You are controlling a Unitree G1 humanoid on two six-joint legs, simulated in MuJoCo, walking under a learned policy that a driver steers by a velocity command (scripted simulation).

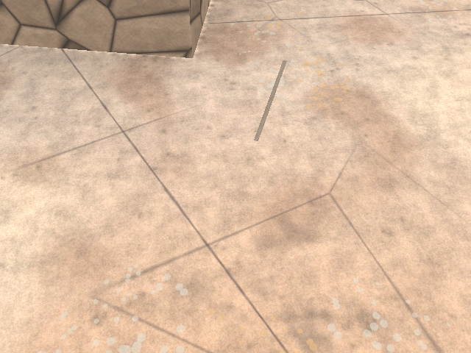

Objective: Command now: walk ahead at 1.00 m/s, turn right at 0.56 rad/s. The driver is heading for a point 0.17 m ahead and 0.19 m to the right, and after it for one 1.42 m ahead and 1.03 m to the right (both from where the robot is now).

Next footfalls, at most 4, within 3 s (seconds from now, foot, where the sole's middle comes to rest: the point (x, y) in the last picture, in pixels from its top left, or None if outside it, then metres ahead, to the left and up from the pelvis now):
0.24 right None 0.43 -0.10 -0.77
0.70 left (254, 304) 0.63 -0.01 -0.77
1.12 right None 0.37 -0.11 -0.77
1.54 left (269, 316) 0.60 -0.05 -0.77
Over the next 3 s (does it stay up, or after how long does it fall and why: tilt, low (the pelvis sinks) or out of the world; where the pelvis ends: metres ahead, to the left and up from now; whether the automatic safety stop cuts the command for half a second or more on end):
stays up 0.90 -0.28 0.00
